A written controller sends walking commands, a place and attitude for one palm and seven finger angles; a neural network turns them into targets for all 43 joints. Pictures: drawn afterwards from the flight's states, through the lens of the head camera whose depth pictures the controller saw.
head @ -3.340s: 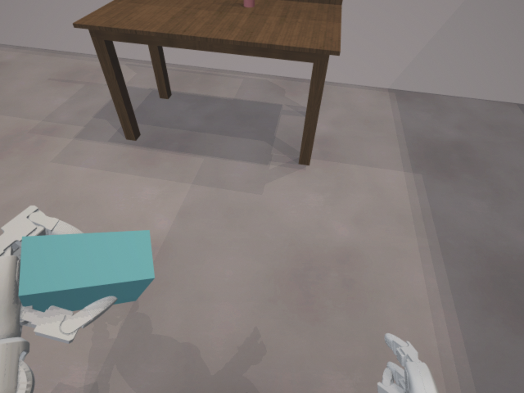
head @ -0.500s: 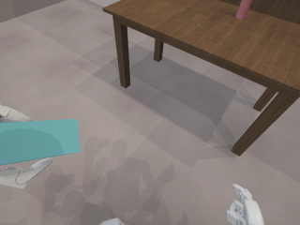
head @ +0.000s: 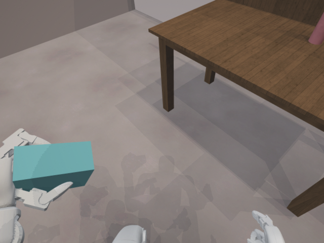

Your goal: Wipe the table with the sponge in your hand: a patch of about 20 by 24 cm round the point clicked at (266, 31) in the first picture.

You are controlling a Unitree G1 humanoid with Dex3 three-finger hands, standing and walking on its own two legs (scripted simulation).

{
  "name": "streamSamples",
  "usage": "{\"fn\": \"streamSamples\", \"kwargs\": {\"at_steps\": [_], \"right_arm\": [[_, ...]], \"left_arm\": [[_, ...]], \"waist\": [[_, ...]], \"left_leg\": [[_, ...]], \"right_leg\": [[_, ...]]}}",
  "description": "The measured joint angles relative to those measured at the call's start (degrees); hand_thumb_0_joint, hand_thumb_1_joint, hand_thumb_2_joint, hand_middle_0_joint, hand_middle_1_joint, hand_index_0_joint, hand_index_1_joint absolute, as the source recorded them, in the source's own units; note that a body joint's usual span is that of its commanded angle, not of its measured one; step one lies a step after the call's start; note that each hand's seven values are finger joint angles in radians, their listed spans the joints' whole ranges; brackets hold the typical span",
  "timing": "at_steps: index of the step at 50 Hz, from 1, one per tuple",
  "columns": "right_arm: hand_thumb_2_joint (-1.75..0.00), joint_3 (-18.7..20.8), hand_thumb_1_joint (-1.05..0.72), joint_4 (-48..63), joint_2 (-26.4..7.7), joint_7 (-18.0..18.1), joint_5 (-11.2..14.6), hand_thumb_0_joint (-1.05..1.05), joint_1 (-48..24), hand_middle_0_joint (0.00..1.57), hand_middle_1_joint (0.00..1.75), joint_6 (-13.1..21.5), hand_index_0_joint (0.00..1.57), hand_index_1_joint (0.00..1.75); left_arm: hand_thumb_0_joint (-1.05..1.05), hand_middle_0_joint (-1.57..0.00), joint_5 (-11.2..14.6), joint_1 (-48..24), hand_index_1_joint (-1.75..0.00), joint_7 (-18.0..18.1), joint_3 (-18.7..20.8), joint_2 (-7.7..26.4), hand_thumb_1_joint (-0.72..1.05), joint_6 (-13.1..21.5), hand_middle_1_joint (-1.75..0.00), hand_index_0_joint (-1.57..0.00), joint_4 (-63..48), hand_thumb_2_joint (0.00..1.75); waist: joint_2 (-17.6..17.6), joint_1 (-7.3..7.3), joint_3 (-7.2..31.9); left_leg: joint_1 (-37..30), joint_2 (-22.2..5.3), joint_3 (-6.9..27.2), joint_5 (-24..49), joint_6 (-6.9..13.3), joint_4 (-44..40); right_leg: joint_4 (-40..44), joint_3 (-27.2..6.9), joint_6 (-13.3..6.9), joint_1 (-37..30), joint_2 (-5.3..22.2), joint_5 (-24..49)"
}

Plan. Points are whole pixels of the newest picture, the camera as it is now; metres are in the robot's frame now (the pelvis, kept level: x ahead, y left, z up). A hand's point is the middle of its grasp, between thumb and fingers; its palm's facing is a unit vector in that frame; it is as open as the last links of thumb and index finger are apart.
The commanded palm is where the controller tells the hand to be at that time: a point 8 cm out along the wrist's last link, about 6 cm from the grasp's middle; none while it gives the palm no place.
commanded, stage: walk to a spot facing it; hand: left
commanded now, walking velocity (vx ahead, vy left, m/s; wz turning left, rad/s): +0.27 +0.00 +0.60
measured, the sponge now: (66, 167) +0.23 +0.20 +0.13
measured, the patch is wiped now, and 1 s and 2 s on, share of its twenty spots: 0.00 0.00 0.00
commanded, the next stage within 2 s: turn to face it in 0.22 s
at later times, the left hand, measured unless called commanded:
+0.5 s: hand (35, 126) +0.29 +0.27 +0.18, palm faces +0.49 -0.72 -0.48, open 10.1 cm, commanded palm +0.25 +0.31 +0.18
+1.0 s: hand (96, 98) +0.37 +0.16 +0.19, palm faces +0.28 -0.83 -0.48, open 10.1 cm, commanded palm +0.32 +0.22 +0.18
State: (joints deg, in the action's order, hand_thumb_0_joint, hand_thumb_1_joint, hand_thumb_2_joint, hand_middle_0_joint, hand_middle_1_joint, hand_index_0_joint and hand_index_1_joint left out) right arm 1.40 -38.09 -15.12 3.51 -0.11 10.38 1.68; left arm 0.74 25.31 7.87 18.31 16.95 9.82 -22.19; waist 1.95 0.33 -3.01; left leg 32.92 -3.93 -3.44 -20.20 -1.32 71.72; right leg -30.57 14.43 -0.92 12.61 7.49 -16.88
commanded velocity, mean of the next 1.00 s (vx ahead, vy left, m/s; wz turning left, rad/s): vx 0.07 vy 0.00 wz -0.28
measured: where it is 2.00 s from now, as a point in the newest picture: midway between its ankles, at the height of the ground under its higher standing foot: outside the picture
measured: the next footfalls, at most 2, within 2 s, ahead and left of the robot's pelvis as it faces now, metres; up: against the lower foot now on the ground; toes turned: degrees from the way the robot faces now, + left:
left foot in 0.22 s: +0.17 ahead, +0.16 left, +0.00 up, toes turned +15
right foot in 0.58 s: +0.26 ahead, -0.08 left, +0.00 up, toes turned -1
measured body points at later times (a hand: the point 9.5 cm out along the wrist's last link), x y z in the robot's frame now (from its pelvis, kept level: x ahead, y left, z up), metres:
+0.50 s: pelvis +0.13 +0.01 -0.01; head +0.17 +0.01 +0.44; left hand +0.26 +0.30 +0.21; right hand +0.33 -0.14 -0.11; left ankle +0.13 +0.15 -0.74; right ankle +0.20 -0.10 -0.71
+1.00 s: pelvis +0.13 -0.04 +0.00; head +0.17 -0.06 +0.45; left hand +0.35 +0.21 +0.21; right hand +0.28 -0.34 -0.08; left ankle +0.11 +0.11 -0.70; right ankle +0.22 -0.08 -0.74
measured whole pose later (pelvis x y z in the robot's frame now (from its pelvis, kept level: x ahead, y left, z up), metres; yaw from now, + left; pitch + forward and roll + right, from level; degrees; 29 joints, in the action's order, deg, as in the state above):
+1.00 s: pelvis +0.13 -0.04 +0.00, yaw -6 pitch +3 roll +3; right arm 3.1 -31.5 -16.8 1.7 0.3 9.6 -0.8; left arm 3.3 30.3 8.1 22.9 24.6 12.7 -33.6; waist -2.8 0.0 -1.1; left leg 20.9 -0.5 -1.6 -26.9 -3.7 45.1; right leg -23.9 -2.7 -7.1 23.3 -5.9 -2.9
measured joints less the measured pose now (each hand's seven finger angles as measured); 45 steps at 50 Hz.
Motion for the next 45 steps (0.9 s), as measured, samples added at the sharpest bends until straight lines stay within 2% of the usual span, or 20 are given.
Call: {"fn": "streamSamples", "kwargs": {"at_steps": [4,7,9,11,12,14,15,17,19,22,25,28,29,30,31,33,35,37,41,45], "right_arm": [[-0.9,1.64,-0.91,2.79,-1.18,0.06,-0.27,0.02,0.17,0.2,0.3,0.57,0.2,0.3],[-0.9,2.61,-0.91,5.27,-1.13,0.19,-0.31,0.02,0.62,0.2,0.3,0.7,0.2,0.3],[-0.9,2.91,-0.91,6.73,-0.86,0.23,-0.28,0.02,0.95,0.2,0.3,0.64,0.2,0.3],[-0.9,2.93,-0.91,8.51,-1.09,0.34,-0.17,0.02,1.26,0.2,0.3,0.63,0.2,0.3],[-0.9,3.24,-0.91,8.82,-0.72,0.5,-0.17,0.02,0.77,0.2,0.3,0.82,0.2,0.3],[-0.9,3.23,-0.91,7.57,2.0,0.25,0.18,0.02,-1.15,0.2,0.3,1.1,0.2,0.3],[-0.9,2.5,-0.91,6.77,3.42,-0.21,0.48,0.02,-1.83,0.2,0.3,1.18,0.2,0.3],[-0.9,0.64,-0.91,5.81,5.94,-1.25,1.04,0.02,-2.37,0.2,0.3,0.97,0.2,0.3],[-0.9,-1.1,-0.91,5.49,7.98,-2.04,1.3,0.02,-2.12,0.2,0.3,0.98,0.2,0.3],[-0.9,-3.03,-0.91,5.22,9.67,-2.72,1.08,0.02,-0.86,0.2,0.3,2.1,0.2,0.3],[-0.9,-4.41,-0.9,4.66,9.93,-2.55,0.66,0.02,0.4,0.21,0.3,3.5,0.2,0.3],[-0.9,-5.11,-0.9,4.04,9.4,-1.87,0.43,0.02,0.91,0.21,0.3,4.08,0.21,0.3],[-0.9,-5.08,-0.9,3.85,8.93,-1.66,0.36,0.02,0.76,0.21,0.3,4.13,0.21,0.3],[-0.9,-4.79,-0.9,3.38,8.05,-1.45,0.27,0.02,0.17,0.21,0.3,4.0,0.21,0.3],[-0.9,-4.42,-0.9,2.69,7.19,-1.21,0.12,0.02,-0.65,0.21,0.3,3.78,0.21,0.3],[-0.9,-3.46,-0.9,1.36,5.53,-1.03,-0.08,0.02,-2.42,0.21,0.3,3.36,0.21,0.3],[-0.9,-2.82,-0.9,1.2,4.18,-0.95,-0.22,0.02,-4.15,0.21,0.3,2.6,0.21,0.3],[-0.9,-2.35,-0.9,2.36,3.09,-1.0,-0.3,0.02,-5.33,0.21,0.3,1.8,0.21,0.3],[-0.9,-1.04,-0.91,5.21,0.97,-1.31,-0.29,0.02,-5.21,0.2,0.3,0.78,0.2,0.3],[-0.9,0.74,-0.91,6.42,-0.92,-1.59,-0.25,0.01,-3.46,0.2,0.3,-0.4,0.2,0.3]], "left_arm": [[0.0,-0.74,-0.21,1.62,-1.35,0.27,-0.96,2.05,-0.49,0.21,-1.35,-0.75,-6.53,1.0],[-0.01,-0.74,0.2,3.38,-1.35,1.04,0.94,4.81,-0.49,1.1,-1.35,-0.75,-13.58,1.0],[0.0,-0.74,0.71,4.51,-1.35,1.86,3.18,6.45,-0.49,1.75,-1.35,-0.75,-17.45,1.0],[0.0,-0.74,1.29,5.49,-1.35,2.74,5.51,7.51,-0.49,2.5,-1.35,-0.75,-19.88,1.0],[0.0,-0.74,1.56,4.97,-1.35,3.04,6.56,8.16,-0.49,3.04,-1.35,-0.75,-19.95,1.0],[-0.01,-0.74,1.22,1.54,-1.35,2.95,7.55,9.62,-0.49,3.89,-1.35,-0.75,-16.96,1.0],[-0.01,-0.74,1.08,0.05,-1.35,2.41,7.76,10.06,-0.49,3.98,-1.35,-0.75,-14.96,1.0],[-0.01,-0.74,1.15,-1.29,-1.35,1.36,8.0,10.24,-0.49,3.13,-1.35,-0.74,-11.93,1.0],[-0.01,-0.74,1.44,-0.43,-1.35,0.84,7.97,9.47,-0.49,2.15,-1.35,-0.74,-11.11,1.0],[-0.01,-0.74,1.85,3.28,-1.35,0.49,6.69,7.3,-0.49,1.8,-1.35,-0.74,-12.91,1.0],[-0.01,-0.74,1.59,6.04,-1.35,0.25,4.62,5.75,-0.49,2.19,-1.35,-0.74,-14.41,1.0],[-0.01,-0.74,1.03,5.51,-1.35,0.44,3.7,5.35,-0.49,2.29,-1.35,-0.74,-12.94,1.0],[-0.01,-0.74,0.75,4.34,-1.35,0.5,3.6,5.1,-0.49,2.19,-1.35,-0.74,-11.63,1.0],[-0.01,-0.73,0.37,2.52,-1.35,0.49,3.11,4.22,-0.49,1.95,-1.35,-0.74,-9.82,1.0],[-0.01,-0.73,0.12,0.43,-1.35,0.47,2.55,3.35,-0.49,1.59,-1.35,-0.74,-7.83,1.0],[-0.01,-0.73,0.16,-3.84,-1.35,0.33,1.42,1.57,-0.49,0.54,-1.35,-0.74,-3.76,1.0],[-0.01,-0.73,0.5,-5.81,-1.35,0.45,1.22,0.54,-0.49,-0.26,-1.35,-0.74,-1.07,1.0],[-0.01,-0.73,0.86,-5.25,-1.36,0.48,1.26,0.52,-0.49,-0.52,-1.35,-0.74,-0.49,1.01],[-0.01,-0.73,1.59,-0.95,-1.36,-0.04,0.62,2.42,-0.49,0.14,-1.36,-0.74,-4.42,1.01],[-0.01,-0.73,2.2,3.61,-1.36,-0.26,1.68,5.36,-0.49,1.97,-1.36,-0.74,-9.99,1.01]], "waist": [[-2.91,-0.81,-2.56],[-4.75,-0.69,-3.86],[-5.64,-0.6,-3.94],[-5.15,-0.69,-3.23],[-4.47,-1.19,-3.15],[-4.41,-1.98,-4.3],[-4.38,-2.2,-4.38],[-4.08,-2.54,-3.68],[-3.78,-2.25,-3.03],[-2.86,-0.77,-2.22],[-1.67,1.52,-1.53],[-0.62,3.94,-0.66],[0.08,4.61,-0.36],[1.65,4.8,-0.23],[2.44,4.62,-0.03],[2.19,4.36,-0.04],[0.77,3.86,-0.29],[-0.65,2.37,-0.43],[-2.85,-0.31,0.06],[-4.15,-0.81,0.87]], "left_leg": [[0.13,-2.14,-2.98,1.42,0.05,-13.15],[-2.25,-2.71,-5.31,0.49,0.39,-23.96],[-4.92,-1.84,-6.76,1.61,0.51,-30.48],[-9.68,-0.34,-7.73,5.98,1.16,-38.05],[-9.64,-0.25,-7.18,10.56,2.02,-37.7],[-8.82,0.15,-5.84,7.32,3.02,-32.32],[-9.17,0.31,-5.13,5.68,3.06,-31.87],[-9.97,0.43,-3.75,4.72,2.74,-33.1],[-11.23,0.34,-2.9,5.47,2.09,-35.38],[-13.4,-0.12,-2.19,6.05,1.12,-38.28],[-15.65,-0.79,-1.92,5.54,-0.14,-39.56],[-17.36,-1.86,-2.37,3.17,-1.84,-37.53],[-17.41,-2.58,-2.49,1.7,-2.45,-35.54],[-16.89,-3.92,-2.35,0.23,-2.0,-32.76],[-15.45,-3.91,-1.48,-3.64,-1.73,-28.56],[-11.93,-1.64,0.28,-8.34,-1.88,-18.31],[-9.22,0.23,0.48,-8.18,-2.39,-10.66],[-7.47,1.19,0.59,-6.57,-2.66,-7.12],[-7.17,1.76,1.1,-4.12,-2.79,-10.2],[-9.0,2.35,1.81,-4.54,-2.83,-17.54]], "right_leg": [[2.71,2.17,0.57,-2.87,1.08,-0.4],[1.54,3.05,1.45,-3.39,2.03,-2.4],[-1.2,3.13,2.38,-3.01,3.14,-4.77],[-9.52,2.52,3.12,-0.53,4.75,-8.29],[-17.29,0.63,3.5,2.03,4.82,-10.03],[-33.24,-6.01,3.51,7.41,2.08,-16.08],[-38.87,-8.0,3.62,10.11,0.47,-17.02],[-44.16,-9.56,4.07,15.14,-1.48,-16.06],[-42.2,-9.77,4.28,18.54,-1.93,-12.94],[-30.38,-9.19,4.08,19.27,-2.02,-6.87],[-18.13,-8.52,3.89,16.11,-2.98,-2.33],[-7.52,-7.19,3.83,10.32,-4.65,0.97],[-5.43,-6.91,2.36,8.88,-5.46,3.66],[-6.08,-6.4,-0.04,8.54,-6.6,3.97],[-7.24,-6.12,-2.06,8.72,-7.03,3.08],[-7.6,-6.61,-4.19,8.69,-6.93,1.91],[-5.86,-8.32,-4.7,8.57,-7.06,3.13],[-3.65,-9.91,-5.1,8.55,-7.56,4.86],[0.62,-12.21,-5.76,8.86,-9.21,8.01],[4.0,-14.58,-6.11,9.73,-11.38,10.94]]}}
